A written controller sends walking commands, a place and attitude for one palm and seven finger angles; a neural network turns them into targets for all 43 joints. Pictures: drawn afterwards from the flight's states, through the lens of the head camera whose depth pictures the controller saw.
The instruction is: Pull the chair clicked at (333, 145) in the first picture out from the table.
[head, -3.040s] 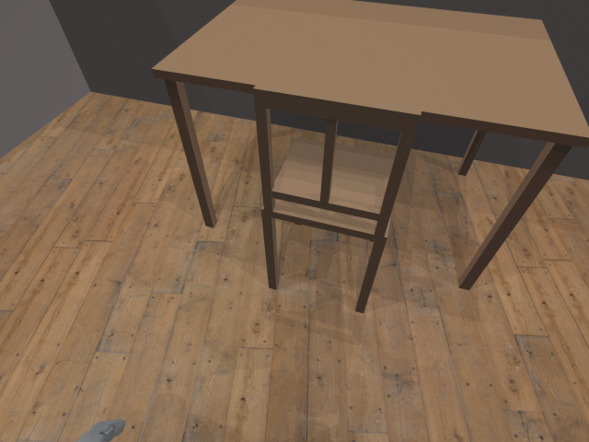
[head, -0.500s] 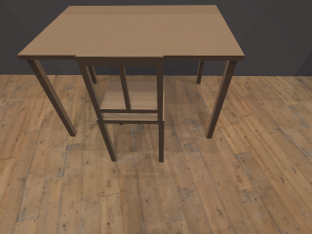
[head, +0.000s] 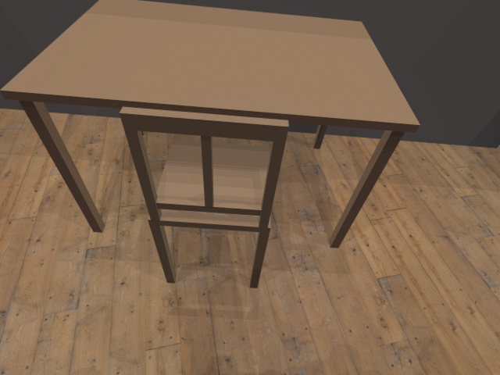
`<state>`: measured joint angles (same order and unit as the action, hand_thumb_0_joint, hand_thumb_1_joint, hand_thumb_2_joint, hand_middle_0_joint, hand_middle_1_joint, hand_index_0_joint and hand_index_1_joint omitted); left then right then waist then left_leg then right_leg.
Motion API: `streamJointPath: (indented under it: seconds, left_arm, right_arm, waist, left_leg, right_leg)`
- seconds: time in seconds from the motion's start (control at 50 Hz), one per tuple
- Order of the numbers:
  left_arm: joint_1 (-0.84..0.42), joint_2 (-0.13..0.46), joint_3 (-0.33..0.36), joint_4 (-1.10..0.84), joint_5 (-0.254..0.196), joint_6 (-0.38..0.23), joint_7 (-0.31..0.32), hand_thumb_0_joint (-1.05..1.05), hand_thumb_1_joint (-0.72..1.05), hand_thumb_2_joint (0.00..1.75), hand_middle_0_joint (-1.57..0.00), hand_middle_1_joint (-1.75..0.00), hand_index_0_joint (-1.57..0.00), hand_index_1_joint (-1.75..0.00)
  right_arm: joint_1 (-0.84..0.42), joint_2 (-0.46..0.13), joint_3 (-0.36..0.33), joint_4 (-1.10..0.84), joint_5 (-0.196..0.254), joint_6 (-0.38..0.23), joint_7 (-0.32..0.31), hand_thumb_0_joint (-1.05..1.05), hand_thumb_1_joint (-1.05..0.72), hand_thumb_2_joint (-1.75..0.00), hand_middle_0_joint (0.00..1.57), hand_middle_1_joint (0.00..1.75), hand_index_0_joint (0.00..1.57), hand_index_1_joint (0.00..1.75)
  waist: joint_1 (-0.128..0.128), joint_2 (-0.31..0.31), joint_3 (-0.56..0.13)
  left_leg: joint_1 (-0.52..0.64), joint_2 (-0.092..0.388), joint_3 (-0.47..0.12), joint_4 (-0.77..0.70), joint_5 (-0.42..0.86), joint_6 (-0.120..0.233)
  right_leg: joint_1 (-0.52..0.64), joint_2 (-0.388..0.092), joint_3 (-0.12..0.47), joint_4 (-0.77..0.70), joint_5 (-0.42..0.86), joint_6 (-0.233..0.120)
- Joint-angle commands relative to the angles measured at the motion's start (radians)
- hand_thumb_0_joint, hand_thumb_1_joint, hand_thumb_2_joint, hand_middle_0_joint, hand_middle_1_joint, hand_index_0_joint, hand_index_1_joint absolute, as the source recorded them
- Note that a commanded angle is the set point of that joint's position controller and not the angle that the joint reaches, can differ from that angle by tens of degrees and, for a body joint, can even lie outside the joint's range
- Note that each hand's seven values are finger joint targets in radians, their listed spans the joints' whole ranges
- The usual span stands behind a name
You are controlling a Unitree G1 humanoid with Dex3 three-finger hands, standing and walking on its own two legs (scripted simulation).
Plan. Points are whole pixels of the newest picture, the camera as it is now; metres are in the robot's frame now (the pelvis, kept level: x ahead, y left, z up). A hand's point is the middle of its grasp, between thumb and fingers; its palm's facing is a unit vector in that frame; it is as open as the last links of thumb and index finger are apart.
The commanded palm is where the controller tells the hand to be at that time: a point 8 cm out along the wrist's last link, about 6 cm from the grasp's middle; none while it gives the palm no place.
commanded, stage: take the last steps up to it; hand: left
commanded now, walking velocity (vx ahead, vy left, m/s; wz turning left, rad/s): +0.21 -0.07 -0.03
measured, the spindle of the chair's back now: (208, 172) +0.60 +0.15 -0.10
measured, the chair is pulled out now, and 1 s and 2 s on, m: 0.00 0.00 0.00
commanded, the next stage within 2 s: come to a stop and stand still in 0.18 s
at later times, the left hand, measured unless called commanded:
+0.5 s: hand (178, 340) +0.21 +0.14 -0.16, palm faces +0.06 -0.97 -0.22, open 7.2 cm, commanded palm none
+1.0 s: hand out of the picture +0.09 +0.25 -0.18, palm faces +0.05 -0.98 -0.18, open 7.3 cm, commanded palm none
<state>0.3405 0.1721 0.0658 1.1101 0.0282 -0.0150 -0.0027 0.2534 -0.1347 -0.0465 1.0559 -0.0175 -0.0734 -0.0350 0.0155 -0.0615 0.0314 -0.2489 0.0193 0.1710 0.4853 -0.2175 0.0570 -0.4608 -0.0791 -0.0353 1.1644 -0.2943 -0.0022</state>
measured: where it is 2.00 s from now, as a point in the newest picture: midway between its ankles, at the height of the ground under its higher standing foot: outside the picture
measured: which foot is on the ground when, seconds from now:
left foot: down 0.00-0.30, up 0.32-0.68, down 0.70-1.00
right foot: up 0.00-0.26, down 0.28-0.72, up 0.74-1.00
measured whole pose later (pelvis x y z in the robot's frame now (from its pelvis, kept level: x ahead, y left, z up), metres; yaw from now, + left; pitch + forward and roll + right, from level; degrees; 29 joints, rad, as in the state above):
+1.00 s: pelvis +0.10 +0.05 +0.01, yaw -1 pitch +0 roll -3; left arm 0.31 0.25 0.09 1.07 0.03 0.08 0.01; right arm 0.20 -0.13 -0.03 1.00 -0.02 0.00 -0.06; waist 0.01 -0.06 0.02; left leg -0.23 0.02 0.09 0.37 -0.14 0.07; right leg -0.38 0.01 0.08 1.06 -0.31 0.07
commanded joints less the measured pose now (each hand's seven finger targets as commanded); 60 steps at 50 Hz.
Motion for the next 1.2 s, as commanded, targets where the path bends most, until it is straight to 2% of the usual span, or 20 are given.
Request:
streamJointPath:
  seconds: [0.0,0.14,0.22,0.24,0.26,0.28,0.3,0.32,0.36,0.46,0.58,0.64,0.66,0.68,0.7,0.72,0.78,0.84,0.98,1.18]
  left_arm:
    - [0.057,-0.011,-0.001,-0.062,0.002,0.011,-0.012,0.0,0.9,0.9,-0.2,-0.3,-0.2,-0.3]
    - [-0.147,0.019,0.001,-0.146,-0.001,0.001,-0.015,0.0,0.9,0.9,-0.2,-0.3,-0.2,-0.3]
    - [-0.067,0.033,0.008,-0.115,0.0,-0.018,-0.009,0.0,0.9,0.9,-0.2,-0.3,-0.2,-0.3]
    - [0.009,0.077,0.014,-0.089,0.0,-0.028,-0.002,0.0,0.9,0.9,-0.2,-0.3,-0.2,-0.3]
    - [0.09,0.146,0.027,-0.063,0.006,-0.041,0.009,0.0,0.9,0.9,-0.2,-0.3,-0.2,-0.3]
    - [0.13,0.21,0.031,-0.064,-0.005,-0.041,0.015,0.0,0.9,0.9,-0.2,-0.3,-0.2,-0.3]
    - [0.082,0.173,0.017,-0.072,-0.011,-0.036,0.023,0.0,0.9,0.9,-0.2,-0.3,-0.2,-0.3]
    - [-0.003,0.139,0.008,-0.077,-0.011,-0.044,0.029,0.0,0.9,0.9,-0.2,-0.3,-0.2,-0.3]
    - [-0.089,0.111,-0.002,-0.102,-0.009,-0.033,0.043,0.0,0.9,0.9,-0.2,-0.3,-0.2,-0.3]
    - [-0.07,0.154,0.026,-0.113,-0.005,0.003,0.058,0.0,0.9,0.9,-0.2,-0.3,-0.2,-0.3]
    - [-0.132,0.185,0.041,-0.156,0.007,0.022,0.059,0.0,0.9,0.9,-0.2,-0.3,-0.2,-0.3]
    - [-0.153,0.178,0.038,-0.162,0.0,0.034,0.05,0.0,0.9,0.9,-0.2,-0.3,-0.2,-0.3]
    - [-0.134,0.15,0.029,-0.163,-0.006,0.041,0.046,0.0,0.9,0.9,-0.2,-0.3,-0.2,-0.3]
    - [-0.092,0.09,0.015,-0.171,-0.015,0.05,0.04,0.0,0.9,0.9,-0.2,-0.3,-0.2,-0.3]
    - [-0.088,0.067,0.008,-0.175,-0.016,0.055,0.044,0.0,0.9,0.9,-0.2,-0.3,-0.2,-0.3]
    - [-0.091,0.086,0.009,-0.167,-0.014,0.058,0.044,0.0,0.9,0.9,-0.2,-0.3,-0.2,-0.3]
    - [-0.036,0.114,0.024,-0.109,0.003,0.067,0.026,0.0,0.9,0.9,-0.2,-0.3,-0.2,-0.3]
    - [-0.005,0.132,0.027,-0.088,0.003,0.07,0.014,0.0,0.9,0.9,-0.2,-0.3,-0.2,-0.3]
    - [0.009,0.118,0.033,-0.095,0.006,0.095,0.012,0.0,0.9,0.9,-0.2,-0.3,-0.2,-0.3]
    - [0.033,0.065,0.004,-0.076,-0.006,0.085,0.009,0.0,0.9,0.9,-0.2,-0.3,-0.2,-0.3]
  right_arm:
    - [0.086,-0.117,-0.009,-0.009,0.0,-0.014,0.001,0.0,-0.9,-0.9,0.2,0.3,0.2,0.3]
    - [0.152,-0.14,-0.023,0.017,-0.01,0.007,0.008,0.0,-0.9,-0.9,0.2,0.3,0.2,0.3]
    - [0.147,-0.137,-0.021,0.025,-0.012,0.02,0.008,0.0,-0.9,-0.9,0.2,0.3,0.2,0.3]
    - [0.148,-0.113,-0.015,0.032,-0.006,0.018,0.014,0.0,-0.9,-0.9,0.2,0.3,0.2,0.3]
    - [0.16,-0.064,-0.005,0.018,0.001,0.014,0.018,0.0,-0.9,-0.9,0.2,0.3,0.2,0.3]
    - [0.159,-0.055,0.003,-0.007,0.004,0.022,0.014,0.0,-0.9,-0.9,0.2,0.3,0.2,0.3]
    - [0.129,-0.061,0.004,0.0,0.001,0.027,0.003,0.0,-0.9,-0.9,0.2,0.3,0.2,0.3]
    - [0.142,-0.04,0.007,0.021,0.007,0.038,0.0,0.0,-0.9,-0.9,0.2,0.3,0.2,0.3]
    - [0.15,-0.03,0.012,0.04,0.013,0.062,-0.007,0.0,-0.9,-0.9,0.2,0.3,0.2,0.3]
    - [0.075,-0.058,-0.012,-0.008,0.004,0.11,-0.002,0.0,-0.9,-0.9,0.2,0.3,0.2,0.3]
    - [0.009,-0.082,-0.03,-0.081,0.004,0.118,0.012,0.0,-0.9,-0.9,0.2,0.3,0.2,0.3]
    - [0.077,-0.085,-0.031,-0.063,0.004,0.098,0.011,0.0,-0.9,-0.9,0.2,0.3,0.2,0.3]
    - [0.096,-0.117,-0.031,-0.061,0.002,0.089,0.01,0.0,-0.9,-0.9,0.2,0.3,0.2,0.3]
    - [0.08,-0.198,-0.043,-0.082,-0.006,0.076,0.008,0.0,-0.9,-0.9,0.2,0.3,0.2,0.3]
    - [0.032,-0.251,-0.047,-0.116,-0.011,0.078,0.002,0.0,-0.9,-0.9,0.2,0.3,0.2,0.3]
    - [-0.032,-0.245,-0.034,-0.132,-0.018,0.077,0.0,0.0,-0.9,-0.9,0.2,0.3,0.2,0.3]
    - [-0.097,-0.2,-0.014,-0.129,-0.015,0.066,-0.022,0.0,-0.9,-0.9,0.2,0.3,0.2,0.3]
    - [-0.042,-0.198,-0.016,-0.108,-0.005,0.062,-0.031,0.0,-0.9,-0.9,0.2,0.3,0.2,0.3]
    - [0.079,-0.198,-0.033,-0.057,-0.005,0.066,-0.039,0.0,-0.9,-0.9,0.2,0.3,0.2,0.3]
    - [0.089,-0.204,-0.044,-0.009,-0.017,0.08,-0.016,0.0,-0.9,-0.9,0.2,0.3,0.2,0.3]
  waist:
    - [0.005,0.149,0.061]
    - [-0.057,0.15,0.083]
    - [-0.01,0.079,0.015]
    - [0.023,0.023,-0.032]
    - [0.047,-0.145,-0.086]
    - [0.042,-0.233,-0.121]
    - [0.033,-0.069,-0.086]
    - [-0.006,-0.08,-0.094]
    - [-0.034,-0.032,-0.063]
    - [0.002,-0.047,-0.055]
    - [-0.009,-0.133,-0.082]
    - [-0.046,-0.131,-0.111]
    - [-0.054,-0.033,-0.114]
    - [-0.043,0.232,-0.099]
    - [-0.038,0.348,-0.076]
    - [-0.028,0.253,-0.046]
    - [0.001,0.184,0.012]
    - [-0.019,0.157,-0.025]
    - [-0.05,0.17,-0.005]
    - [-0.045,0.266,-0.006]
  left_leg:
    - [-0.031,0.267,-0.21,-0.329,0.05,0.124]
    - [0.038,0.272,-0.223,-0.299,0.016,0.136]
    - [0.022,0.215,-0.16,-0.107,0.073,0.071]
    - [-0.033,0.164,-0.113,0.024,0.049,0.033]
    - [-0.193,0.067,-0.026,0.236,-0.121,-0.017]
    - [-0.274,0.006,-0.025,0.432,-0.408,-0.047]
    - [-0.244,0.036,-0.112,0.502,-0.402,-0.052]
    - [-0.172,0.065,-0.143,0.495,-0.345,-0.063]
    - [-0.125,0.074,-0.152,0.449,-0.3,-0.084]
    - [-0.176,0.019,-0.133,0.464,-0.249,-0.112]
    - [-0.132,0.021,-0.168,0.37,-0.231,-0.111]
    - [0.067,-0.001,-0.116,0.052,0.009,-0.102]
    - [0.162,0.037,-0.137,-0.048,0.121,-0.092]
    - [0.167,0.238,-0.374,-0.142,0.306,-0.026]
    - [0.044,0.375,-0.524,-0.214,0.403,0.074]
    - [-0.082,0.388,-0.488,-0.239,0.217,0.129]
    - [-0.033,0.278,-0.4,-0.27,0.053,0.063]
    - [0.108,0.265,-0.35,-0.27,0.095,0.038]
    - [0.15,0.286,-0.381,-0.326,-0.064,0.016]
    - [0.03,0.233,-0.356,-0.404,-0.32,0.03]
  right_leg:
    - [-0.049,-0.051,0.013,-0.164,0.049,0.017]
    - [0.002,-0.018,-0.029,-0.467,0.061,0.012]
    - [0.254,0.047,-0.083,-0.678,0.12,0.002]
    - [0.388,0.015,-0.021,-0.727,0.15,-0.015]
    - [0.54,-0.172,0.209,-0.772,0.231,-0.083]
    - [0.564,-0.335,0.39,-0.864,0.399,-0.183]
    - [0.476,-0.335,0.335,-0.853,0.582,-0.221]
    - [0.383,-0.295,0.264,-0.843,0.701,-0.202]
    - [0.32,-0.258,0.155,-0.803,0.884,-0.188]
    - [0.323,-0.277,0.124,-0.775,0.939,-0.211]
    - [0.284,-0.263,0.105,-0.757,0.766,-0.19]
    - [0.215,-0.178,0.071,-0.68,0.499,-0.104]
    - [0.153,-0.121,0.05,-0.613,0.321,-0.056]
    - [0.036,-0.001,-0.024,-0.488,-0.048,0.017]
    - [0.03,0.064,0.012,-0.324,-0.304,0.045]
    - [0.097,0.035,0.08,-0.232,-0.277,0.032]
    - [0.011,0.055,0.13,-0.102,-0.097,0.041]
    - [-0.048,0.06,0.13,-0.076,-0.024,0.062]
    - [-0.055,0.06,0.138,-0.134,-0.02,0.073]
    - [0.149,0.064,-0.006,-0.454,-0.143,0.026]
